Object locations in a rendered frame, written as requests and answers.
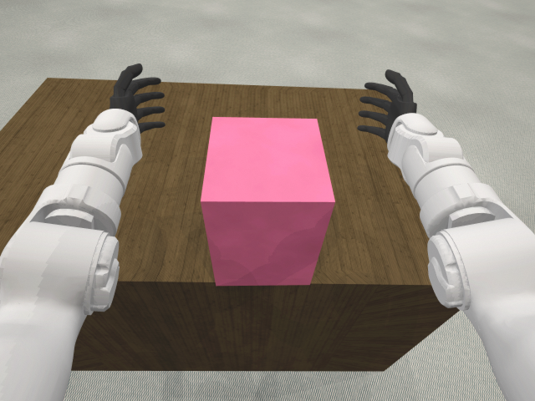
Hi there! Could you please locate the left robot upper arm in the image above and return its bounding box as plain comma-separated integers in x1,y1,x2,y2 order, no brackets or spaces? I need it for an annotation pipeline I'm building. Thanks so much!
0,221,120,401

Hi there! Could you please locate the right robot forearm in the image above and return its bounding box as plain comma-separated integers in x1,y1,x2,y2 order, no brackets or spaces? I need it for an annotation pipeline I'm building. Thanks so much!
387,113,535,240

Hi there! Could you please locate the pedestal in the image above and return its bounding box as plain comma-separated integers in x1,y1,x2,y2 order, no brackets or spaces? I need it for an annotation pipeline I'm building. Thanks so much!
0,78,460,372

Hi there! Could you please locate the left robot hand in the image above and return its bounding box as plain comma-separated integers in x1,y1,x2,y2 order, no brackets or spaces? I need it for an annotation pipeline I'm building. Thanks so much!
109,63,166,133

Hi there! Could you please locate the left robot forearm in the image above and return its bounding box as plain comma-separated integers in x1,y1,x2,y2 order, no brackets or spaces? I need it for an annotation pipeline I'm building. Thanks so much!
0,109,142,286

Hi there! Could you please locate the carton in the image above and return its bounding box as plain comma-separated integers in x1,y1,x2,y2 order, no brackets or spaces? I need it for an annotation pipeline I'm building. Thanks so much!
201,117,335,286

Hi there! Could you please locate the right robot upper arm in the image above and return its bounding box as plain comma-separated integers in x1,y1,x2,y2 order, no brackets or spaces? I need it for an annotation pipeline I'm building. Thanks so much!
427,218,535,401

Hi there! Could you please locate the right robot hand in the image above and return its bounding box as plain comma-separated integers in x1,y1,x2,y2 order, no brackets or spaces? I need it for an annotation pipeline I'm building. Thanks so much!
357,69,417,143

